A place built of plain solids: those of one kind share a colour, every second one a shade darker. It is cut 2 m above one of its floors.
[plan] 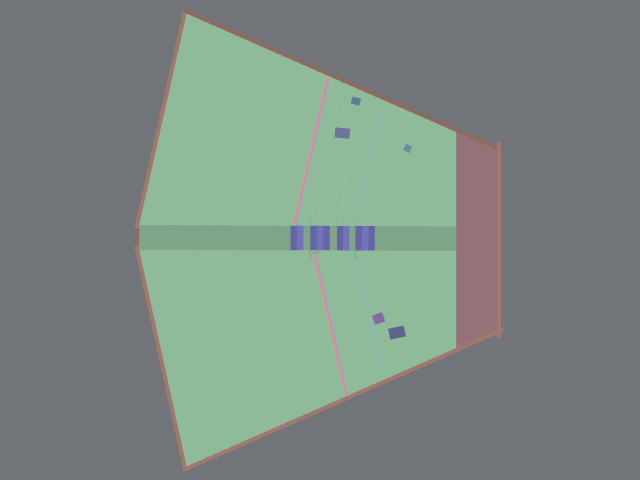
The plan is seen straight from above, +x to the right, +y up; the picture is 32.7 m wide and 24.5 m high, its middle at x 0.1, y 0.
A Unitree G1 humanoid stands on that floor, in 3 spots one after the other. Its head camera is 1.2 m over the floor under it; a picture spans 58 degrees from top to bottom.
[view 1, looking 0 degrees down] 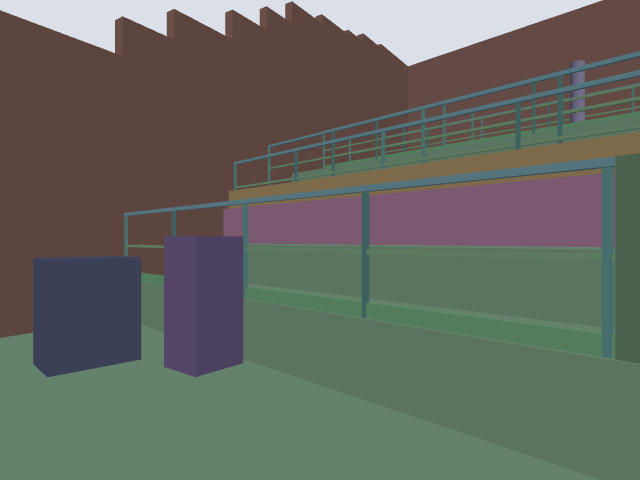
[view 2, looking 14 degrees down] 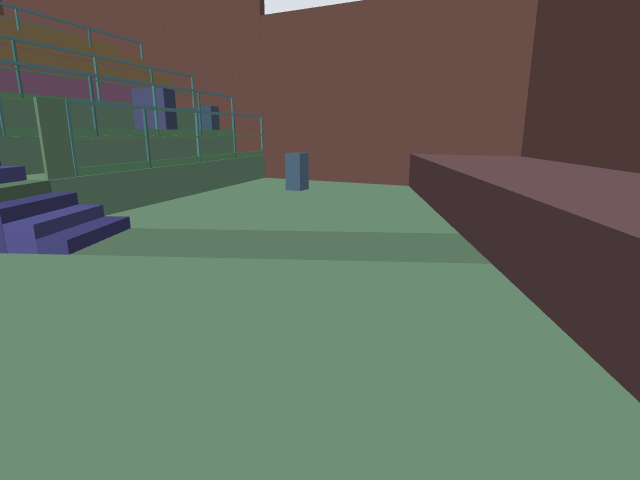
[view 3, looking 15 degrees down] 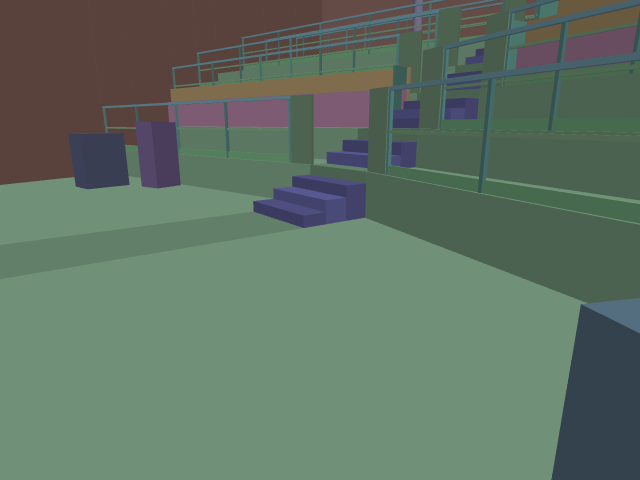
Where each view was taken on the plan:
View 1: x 4.35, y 0.10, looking -122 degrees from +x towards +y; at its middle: seat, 6.42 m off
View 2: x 5.71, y -4.55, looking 94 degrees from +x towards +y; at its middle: floor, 4.96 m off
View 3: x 5.77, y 4.84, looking -127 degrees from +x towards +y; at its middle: floor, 4.64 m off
